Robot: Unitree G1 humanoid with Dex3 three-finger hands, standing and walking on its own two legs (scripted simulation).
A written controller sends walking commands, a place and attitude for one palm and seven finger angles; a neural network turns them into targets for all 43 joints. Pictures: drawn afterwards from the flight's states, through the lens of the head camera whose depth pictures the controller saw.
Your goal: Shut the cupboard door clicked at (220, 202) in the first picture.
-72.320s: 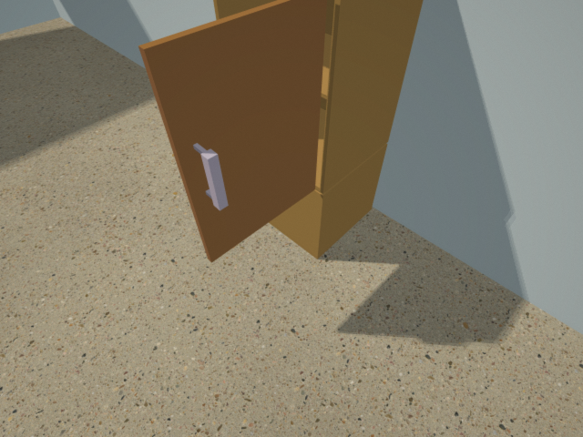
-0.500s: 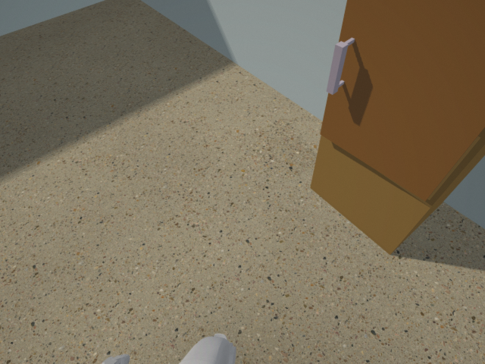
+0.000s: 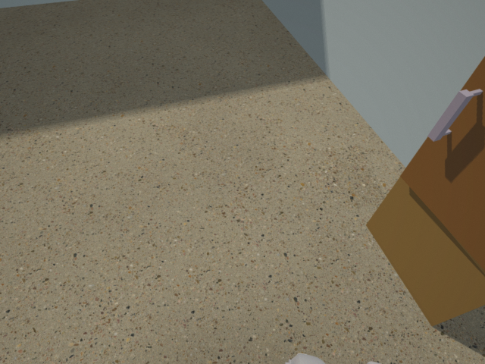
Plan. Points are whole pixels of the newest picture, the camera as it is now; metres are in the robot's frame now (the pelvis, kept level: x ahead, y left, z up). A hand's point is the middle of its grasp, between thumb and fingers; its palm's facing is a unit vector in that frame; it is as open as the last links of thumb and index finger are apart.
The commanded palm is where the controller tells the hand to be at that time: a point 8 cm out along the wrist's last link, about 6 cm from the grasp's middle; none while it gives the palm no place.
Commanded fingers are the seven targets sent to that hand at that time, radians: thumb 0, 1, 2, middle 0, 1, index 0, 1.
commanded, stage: walk to a spot facing it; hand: left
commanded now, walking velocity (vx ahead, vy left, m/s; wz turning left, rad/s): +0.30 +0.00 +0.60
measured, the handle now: (455, 115) +0.72 -0.52 -0.03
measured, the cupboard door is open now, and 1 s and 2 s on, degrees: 3 3 3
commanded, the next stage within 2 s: turn to face it in 0.62 s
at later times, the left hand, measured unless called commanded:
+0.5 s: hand out of the picture +0.04 +0.14 -0.17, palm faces +0.40 -0.90 -0.18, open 7.4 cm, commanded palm none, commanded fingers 0.00 0.90 0.90 -0.20 -0.30 -0.20 -0.30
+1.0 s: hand (122, 276) +0.29 +0.28 -0.15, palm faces +0.43 -0.88 -0.22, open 7.4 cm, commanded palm none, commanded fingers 0.00 0.90 0.90 -0.20 -0.30 -0.20 -0.30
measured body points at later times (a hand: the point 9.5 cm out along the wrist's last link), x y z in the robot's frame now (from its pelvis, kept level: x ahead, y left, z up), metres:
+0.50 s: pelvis +0.13 -0.01 +0.00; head +0.19 +0.02 +0.44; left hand +0.02 +0.19 -0.15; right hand +0.31 -0.20 -0.15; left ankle +0.17 +0.13 -0.70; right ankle +0.05 -0.14 -0.73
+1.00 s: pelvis +0.29 +0.07 +0.00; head +0.31 +0.07 +0.45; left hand +0.27 +0.32 -0.14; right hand +0.42 -0.12 -0.16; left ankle +0.20 +0.13 -0.73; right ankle +0.40 -0.02 -0.72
